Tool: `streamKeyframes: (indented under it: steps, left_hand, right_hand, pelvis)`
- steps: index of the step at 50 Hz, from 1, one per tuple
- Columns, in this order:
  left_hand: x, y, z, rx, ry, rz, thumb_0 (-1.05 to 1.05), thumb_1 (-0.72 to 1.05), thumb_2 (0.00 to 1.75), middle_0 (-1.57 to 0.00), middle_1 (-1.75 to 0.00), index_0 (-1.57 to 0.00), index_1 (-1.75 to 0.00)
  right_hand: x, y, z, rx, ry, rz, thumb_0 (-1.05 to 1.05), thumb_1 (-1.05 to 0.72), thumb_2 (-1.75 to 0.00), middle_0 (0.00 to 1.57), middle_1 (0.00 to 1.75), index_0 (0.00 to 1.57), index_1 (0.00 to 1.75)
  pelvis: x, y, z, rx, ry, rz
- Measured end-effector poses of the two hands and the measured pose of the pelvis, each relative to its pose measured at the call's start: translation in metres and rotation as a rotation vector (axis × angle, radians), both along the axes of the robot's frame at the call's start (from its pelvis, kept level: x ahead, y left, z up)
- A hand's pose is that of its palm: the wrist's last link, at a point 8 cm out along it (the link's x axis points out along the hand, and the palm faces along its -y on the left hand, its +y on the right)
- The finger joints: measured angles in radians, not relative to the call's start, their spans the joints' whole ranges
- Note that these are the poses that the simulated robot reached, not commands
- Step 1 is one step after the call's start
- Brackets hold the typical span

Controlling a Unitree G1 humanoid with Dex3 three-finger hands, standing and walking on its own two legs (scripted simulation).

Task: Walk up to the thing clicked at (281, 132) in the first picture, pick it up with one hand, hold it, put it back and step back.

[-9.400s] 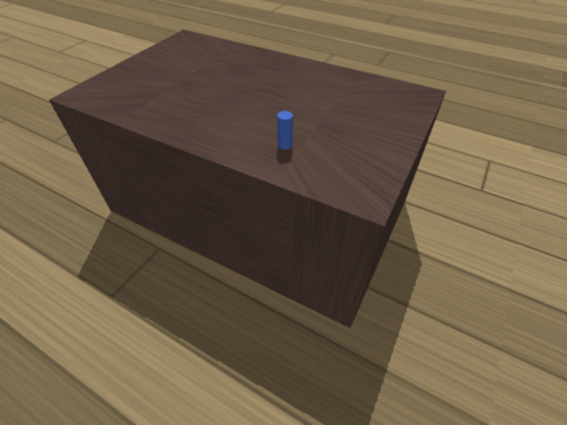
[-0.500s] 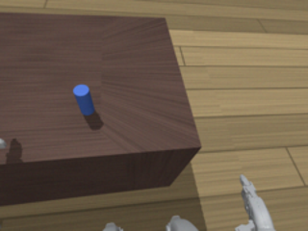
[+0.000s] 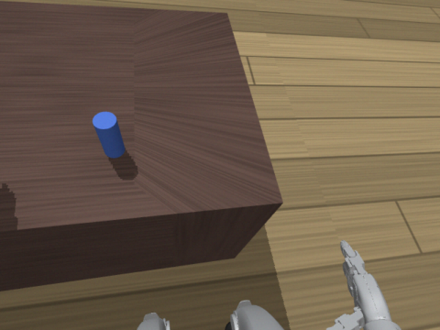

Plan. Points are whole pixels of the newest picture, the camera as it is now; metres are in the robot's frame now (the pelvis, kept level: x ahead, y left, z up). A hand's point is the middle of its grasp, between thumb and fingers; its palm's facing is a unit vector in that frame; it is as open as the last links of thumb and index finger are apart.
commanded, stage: go down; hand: left
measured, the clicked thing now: (110, 136) +0.54 +0.17 -0.05
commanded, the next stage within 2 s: none
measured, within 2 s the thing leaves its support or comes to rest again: neither
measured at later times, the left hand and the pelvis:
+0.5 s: hand out of the picture +0.47 +0.35 +0.07, palm faces +0.15 -0.99 +0.00, open 17.1 cm; pelvis +0.00 +0.00 -0.01, yaw +0 degrees
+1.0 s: hand out of the picture +0.46 +0.35 +0.08, palm faces +0.13 -0.99 +0.01, open 17.1 cm; pelvis +0.00 +0.00 -0.01, yaw +0 degrees
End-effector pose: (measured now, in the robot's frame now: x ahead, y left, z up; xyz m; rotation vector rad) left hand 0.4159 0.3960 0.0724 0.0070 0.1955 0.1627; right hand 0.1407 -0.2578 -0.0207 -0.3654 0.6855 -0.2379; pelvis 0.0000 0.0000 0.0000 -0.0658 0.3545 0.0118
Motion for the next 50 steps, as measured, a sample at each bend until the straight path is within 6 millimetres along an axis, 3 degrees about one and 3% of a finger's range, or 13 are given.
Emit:
streamKeyframes:
  steps: [30, 50]
  left_hand:
    - [0.029, 0.004, 0.003, -0.015, -0.093, -0.009, -0.02, -0.44, 0.09, -0.06, -0.05, -0.05, -0.06]
    - [0.018, 0.007, 0.005, -0.010, -0.138, -0.027, -0.02, -0.45, 0.09, -0.05, -0.06, -0.05, -0.07]
  right_hand:
    - [0.004, 0.003, 0.005, -0.033, -0.013, 0.013, -0.01, 0.52, -0.06, 0.06, 0.05, 0.06, 0.05]
    - [0.003, 0.003, 0.010, -0.050, -0.035, 0.017, -0.01, 0.52, -0.06, 0.06, 0.05, 0.06, 0.05]
  pelvis:
    - [0.003, 0.002, -0.008, -0.013, 0.040, -0.001]
    - [0.000, 0.005, -0.009, -0.013, 0.031, -0.002]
